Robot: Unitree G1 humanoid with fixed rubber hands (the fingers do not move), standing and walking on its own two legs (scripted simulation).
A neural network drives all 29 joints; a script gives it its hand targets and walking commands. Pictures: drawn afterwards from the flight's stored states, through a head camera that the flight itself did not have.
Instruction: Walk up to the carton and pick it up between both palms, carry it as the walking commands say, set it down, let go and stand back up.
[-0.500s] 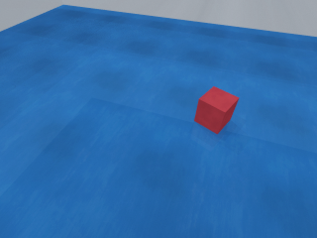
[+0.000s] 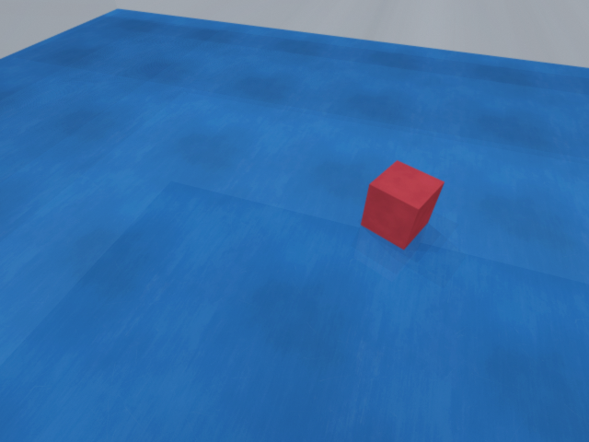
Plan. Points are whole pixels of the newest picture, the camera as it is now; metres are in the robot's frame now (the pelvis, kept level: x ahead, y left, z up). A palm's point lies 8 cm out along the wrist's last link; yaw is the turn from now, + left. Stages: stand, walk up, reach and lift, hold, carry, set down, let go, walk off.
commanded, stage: stand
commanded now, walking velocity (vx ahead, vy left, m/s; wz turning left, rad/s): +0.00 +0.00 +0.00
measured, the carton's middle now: (400, 204) +1.26 -0.52 -0.65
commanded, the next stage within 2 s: walk up in 0.02 s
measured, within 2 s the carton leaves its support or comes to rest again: neither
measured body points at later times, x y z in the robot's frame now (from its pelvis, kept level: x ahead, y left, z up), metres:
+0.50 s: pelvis +0.05 -0.07 -0.01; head +0.06 -0.07 +0.44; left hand +0.19 +0.19 -0.14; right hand +0.00 -0.36 -0.15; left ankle -0.01 +0.12 -0.75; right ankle +0.11 -0.26 -0.70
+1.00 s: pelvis +0.30 -0.16 -0.01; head +0.33 -0.18 +0.44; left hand +0.27 +0.09 -0.15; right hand +0.41 -0.42 -0.14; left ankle +0.49 -0.07 -0.71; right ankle +0.11 -0.26 -0.75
